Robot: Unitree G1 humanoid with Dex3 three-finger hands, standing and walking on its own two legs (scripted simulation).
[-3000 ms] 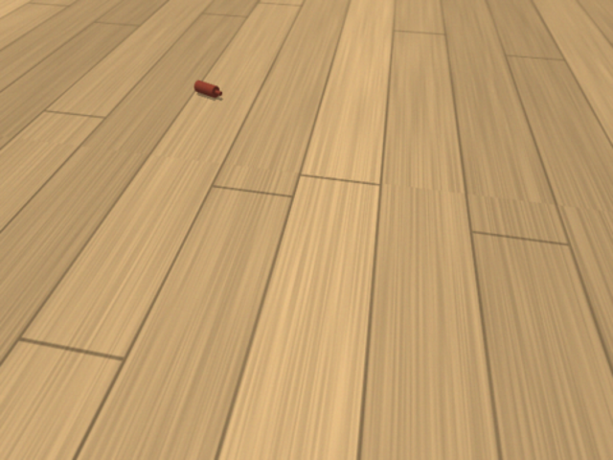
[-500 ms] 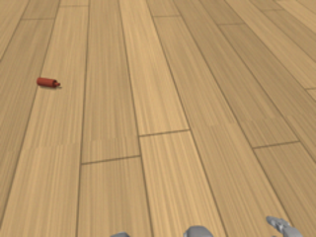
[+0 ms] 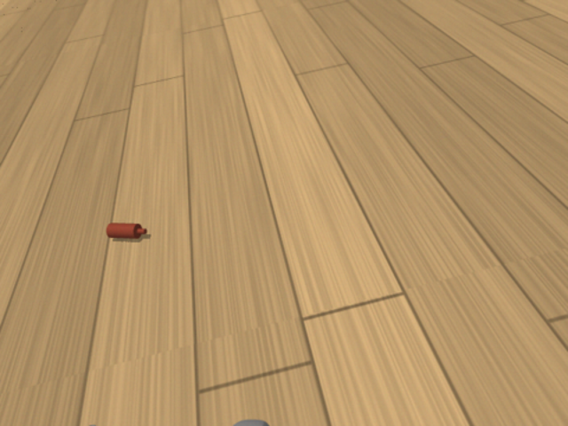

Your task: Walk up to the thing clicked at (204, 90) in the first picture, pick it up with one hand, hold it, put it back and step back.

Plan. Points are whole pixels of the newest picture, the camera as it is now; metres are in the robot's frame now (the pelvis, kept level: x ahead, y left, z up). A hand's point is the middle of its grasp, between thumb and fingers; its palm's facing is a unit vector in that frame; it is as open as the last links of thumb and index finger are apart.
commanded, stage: walk up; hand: left
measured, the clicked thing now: (128, 230) +1.09 +0.85 -0.73
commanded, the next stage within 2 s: none
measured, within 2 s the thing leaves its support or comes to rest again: neither
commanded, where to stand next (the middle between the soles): +0.61 +0.72 m, yaw -8 degrees
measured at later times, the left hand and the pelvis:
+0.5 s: hand (45, 382) +0.24 +0.47 -0.14, palm faces -0.10 -0.88 -0.46, open 7.4 cm; pelvis +0.17 +0.18 +0.00, yaw -2 degrees
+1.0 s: hand out of the picture +0.35 +0.63 -0.11, palm faces -0.04 -0.80 -0.60, open 7.4 cm; pelvis +0.29 +0.31 -0.02, yaw -3 degrees
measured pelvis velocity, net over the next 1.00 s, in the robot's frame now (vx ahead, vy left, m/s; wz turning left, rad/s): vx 0.29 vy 0.31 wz -0.05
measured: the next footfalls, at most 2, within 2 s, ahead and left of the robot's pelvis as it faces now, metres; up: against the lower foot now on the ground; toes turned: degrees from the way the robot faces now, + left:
left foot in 0.26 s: +0.23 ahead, +0.27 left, +0.00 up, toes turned +5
right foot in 0.64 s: +0.36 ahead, +0.11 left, +0.00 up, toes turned -10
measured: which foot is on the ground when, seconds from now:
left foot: up 0.00-0.24, down 0.26-0.66, up 0.68-1.00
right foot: down 0.00-0.28, up 0.30-0.62, down 0.64-1.00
